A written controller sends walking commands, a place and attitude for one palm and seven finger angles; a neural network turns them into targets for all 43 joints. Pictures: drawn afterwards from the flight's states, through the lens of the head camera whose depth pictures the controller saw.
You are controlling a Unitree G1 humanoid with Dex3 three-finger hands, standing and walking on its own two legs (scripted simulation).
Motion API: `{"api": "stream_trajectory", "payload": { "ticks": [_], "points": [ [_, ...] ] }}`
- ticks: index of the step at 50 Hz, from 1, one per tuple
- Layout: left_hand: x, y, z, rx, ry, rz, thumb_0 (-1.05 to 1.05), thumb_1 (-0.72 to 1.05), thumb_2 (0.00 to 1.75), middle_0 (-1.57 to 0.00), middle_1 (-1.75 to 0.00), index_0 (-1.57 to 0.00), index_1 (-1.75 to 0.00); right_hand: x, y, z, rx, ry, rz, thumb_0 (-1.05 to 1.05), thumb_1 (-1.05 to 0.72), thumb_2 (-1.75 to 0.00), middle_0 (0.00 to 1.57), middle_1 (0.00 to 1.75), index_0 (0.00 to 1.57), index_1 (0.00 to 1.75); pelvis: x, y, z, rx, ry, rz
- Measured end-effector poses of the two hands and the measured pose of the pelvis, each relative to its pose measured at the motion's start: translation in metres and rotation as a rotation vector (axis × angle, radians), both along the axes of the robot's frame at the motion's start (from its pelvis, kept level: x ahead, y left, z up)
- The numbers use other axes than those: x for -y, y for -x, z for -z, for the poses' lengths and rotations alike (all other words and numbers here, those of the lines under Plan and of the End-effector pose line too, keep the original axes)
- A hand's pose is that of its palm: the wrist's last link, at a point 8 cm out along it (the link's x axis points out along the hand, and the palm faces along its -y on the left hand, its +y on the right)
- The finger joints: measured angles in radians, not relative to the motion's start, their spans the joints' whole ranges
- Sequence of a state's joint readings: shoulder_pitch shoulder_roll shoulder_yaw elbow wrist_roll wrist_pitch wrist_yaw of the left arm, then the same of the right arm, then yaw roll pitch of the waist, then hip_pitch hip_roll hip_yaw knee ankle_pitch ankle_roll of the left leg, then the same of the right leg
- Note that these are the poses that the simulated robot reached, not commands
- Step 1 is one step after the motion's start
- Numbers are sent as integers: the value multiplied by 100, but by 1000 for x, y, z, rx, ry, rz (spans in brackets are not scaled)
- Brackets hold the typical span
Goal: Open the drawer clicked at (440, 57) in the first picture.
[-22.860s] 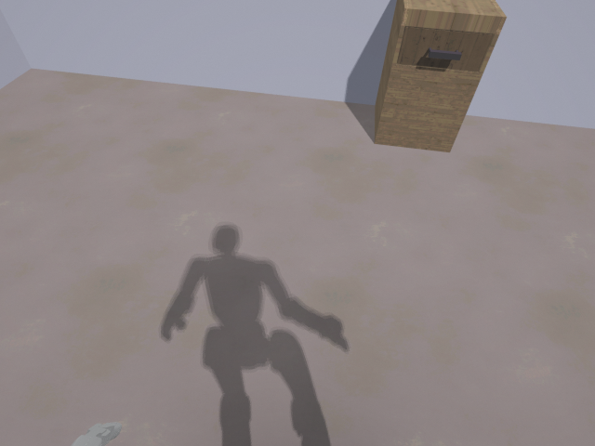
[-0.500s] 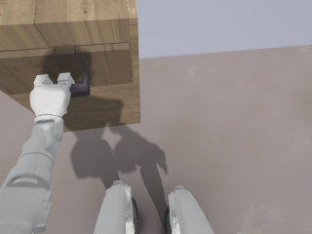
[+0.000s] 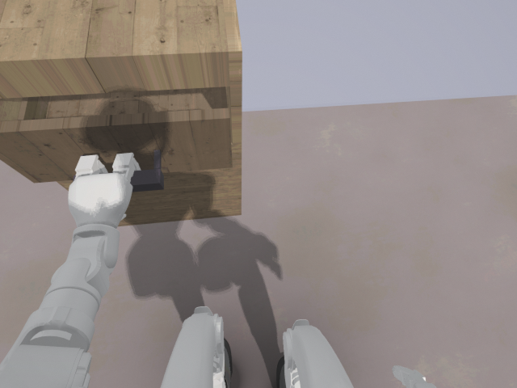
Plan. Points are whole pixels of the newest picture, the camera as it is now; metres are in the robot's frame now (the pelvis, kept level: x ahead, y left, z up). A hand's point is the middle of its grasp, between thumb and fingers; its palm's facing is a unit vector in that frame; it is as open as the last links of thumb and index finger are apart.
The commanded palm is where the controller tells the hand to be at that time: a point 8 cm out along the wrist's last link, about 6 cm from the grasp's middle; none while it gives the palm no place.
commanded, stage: pull the drawer open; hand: left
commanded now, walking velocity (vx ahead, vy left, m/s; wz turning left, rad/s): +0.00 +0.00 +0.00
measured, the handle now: (120, 170) +0.46 +0.25 -0.07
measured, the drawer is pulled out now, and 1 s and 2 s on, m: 0.06 0.13 0.19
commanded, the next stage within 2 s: none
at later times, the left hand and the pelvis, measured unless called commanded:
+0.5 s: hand (115, 230) +0.36 +0.25 -0.08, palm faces -0.04 -0.06 -1.00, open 6.4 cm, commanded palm +0.33 +0.23 -0.03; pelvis -0.01 +0.00 +0.00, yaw +0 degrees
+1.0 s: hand (114, 250) +0.32 +0.24 -0.08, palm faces -0.05 -0.06 -1.00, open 6.4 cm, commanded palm +0.29 +0.23 -0.03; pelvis -0.01 +0.00 +0.00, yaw +1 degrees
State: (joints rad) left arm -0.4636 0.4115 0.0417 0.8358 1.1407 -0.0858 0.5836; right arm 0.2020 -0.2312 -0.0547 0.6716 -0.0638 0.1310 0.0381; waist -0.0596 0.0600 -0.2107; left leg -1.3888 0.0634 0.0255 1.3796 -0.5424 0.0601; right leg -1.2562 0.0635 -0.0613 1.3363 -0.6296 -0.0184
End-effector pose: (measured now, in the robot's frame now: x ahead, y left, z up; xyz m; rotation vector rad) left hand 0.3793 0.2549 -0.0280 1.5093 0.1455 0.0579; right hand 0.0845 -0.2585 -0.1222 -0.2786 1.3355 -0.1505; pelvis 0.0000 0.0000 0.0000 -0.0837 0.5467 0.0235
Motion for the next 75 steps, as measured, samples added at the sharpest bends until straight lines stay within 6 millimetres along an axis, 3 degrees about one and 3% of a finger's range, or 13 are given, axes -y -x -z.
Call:
{"api": "stream_trajectory", "payload": {
  "ticks": [25,75],
  "points": [
    [6,42,0,10,2,-4,1,65,76,-28,-135,-34,-128,-4,-6,0,54,-16,-15,1,-91,-90,21,30,20,30,1,9,-1,31,-3,-3],
    [15,103,0,-2,7,-26,2,65,75,-27,-135,-34,-128,-15,-70,-10,201,-40,-102,1,-91,-90,21,30,20,30,4,0,-4,53,-10,-10]
  ]
}}
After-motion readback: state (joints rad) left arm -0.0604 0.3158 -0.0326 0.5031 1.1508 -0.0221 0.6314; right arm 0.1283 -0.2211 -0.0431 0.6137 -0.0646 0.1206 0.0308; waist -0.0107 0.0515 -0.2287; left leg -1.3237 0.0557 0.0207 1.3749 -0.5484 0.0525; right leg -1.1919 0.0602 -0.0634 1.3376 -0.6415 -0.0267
